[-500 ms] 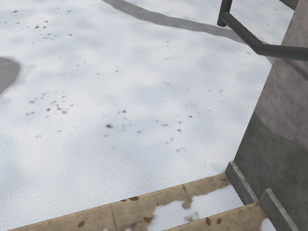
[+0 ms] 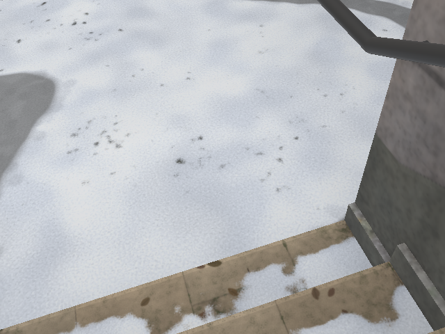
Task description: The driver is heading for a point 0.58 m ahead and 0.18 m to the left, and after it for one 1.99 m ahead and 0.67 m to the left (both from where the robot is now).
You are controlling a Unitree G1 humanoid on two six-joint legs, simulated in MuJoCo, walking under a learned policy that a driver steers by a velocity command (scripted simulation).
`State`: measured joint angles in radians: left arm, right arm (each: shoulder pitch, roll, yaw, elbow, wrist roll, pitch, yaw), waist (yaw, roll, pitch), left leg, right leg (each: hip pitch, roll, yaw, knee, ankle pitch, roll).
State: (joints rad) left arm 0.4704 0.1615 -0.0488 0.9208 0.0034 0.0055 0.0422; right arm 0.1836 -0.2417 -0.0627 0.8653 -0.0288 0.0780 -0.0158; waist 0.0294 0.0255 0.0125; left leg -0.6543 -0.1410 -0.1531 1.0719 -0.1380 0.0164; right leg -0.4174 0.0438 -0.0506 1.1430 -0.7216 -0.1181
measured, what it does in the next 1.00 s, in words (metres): steps on the spot: left foot 0.15 m lower, then right foot 0.15 m higher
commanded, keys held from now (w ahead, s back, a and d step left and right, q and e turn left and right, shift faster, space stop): s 0.10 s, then no key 0.70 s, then q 0.20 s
